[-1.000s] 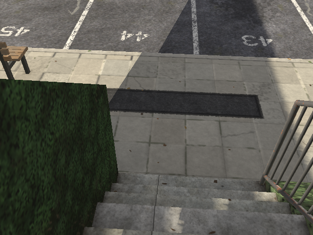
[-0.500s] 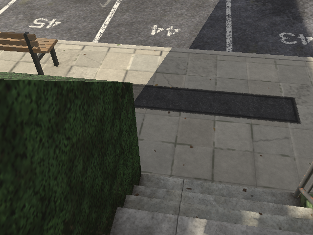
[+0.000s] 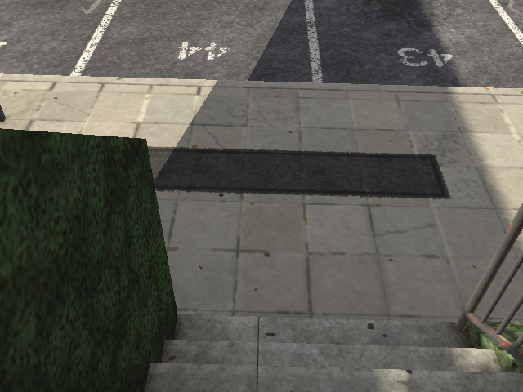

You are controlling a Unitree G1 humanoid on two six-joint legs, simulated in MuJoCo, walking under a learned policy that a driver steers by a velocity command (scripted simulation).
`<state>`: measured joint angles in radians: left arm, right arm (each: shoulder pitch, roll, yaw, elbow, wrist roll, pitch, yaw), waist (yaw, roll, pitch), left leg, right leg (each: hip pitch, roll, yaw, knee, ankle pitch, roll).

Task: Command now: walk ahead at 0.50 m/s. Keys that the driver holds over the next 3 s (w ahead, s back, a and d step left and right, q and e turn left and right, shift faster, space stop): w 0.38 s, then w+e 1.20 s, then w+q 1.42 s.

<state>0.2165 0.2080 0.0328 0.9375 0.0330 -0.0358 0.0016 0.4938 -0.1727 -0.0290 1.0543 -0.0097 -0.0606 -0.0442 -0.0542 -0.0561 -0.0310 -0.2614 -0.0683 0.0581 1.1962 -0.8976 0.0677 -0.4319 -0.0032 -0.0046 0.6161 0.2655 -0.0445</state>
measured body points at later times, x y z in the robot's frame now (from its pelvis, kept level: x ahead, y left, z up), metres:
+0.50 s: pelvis +0.25 +0.02 -0.19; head +0.24 +0.01 +0.26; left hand +0.14 +0.24 -0.33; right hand +0.41 -0.22 -0.32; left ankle +0.39 +0.11 -0.91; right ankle +0.07 -0.08 -0.79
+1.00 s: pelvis +0.50 +0.01 -0.40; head +0.50 +0.01 +0.05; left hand +0.71 +0.20 -0.52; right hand +0.36 -0.20 -0.55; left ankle +0.36 +0.10 -1.01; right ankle +0.63 -0.09 -1.11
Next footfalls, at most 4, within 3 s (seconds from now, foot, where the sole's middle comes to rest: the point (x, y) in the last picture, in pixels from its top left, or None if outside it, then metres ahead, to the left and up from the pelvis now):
0.04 right None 0.11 -0.08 -0.84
0.54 left None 0.40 0.11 -1.04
1.06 right None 0.65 -0.08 -1.23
1.62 left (256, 389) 0.89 -0.02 -1.41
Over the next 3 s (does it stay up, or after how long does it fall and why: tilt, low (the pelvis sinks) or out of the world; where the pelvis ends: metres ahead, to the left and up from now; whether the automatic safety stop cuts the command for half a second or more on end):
stays up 1.39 -0.36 -1.10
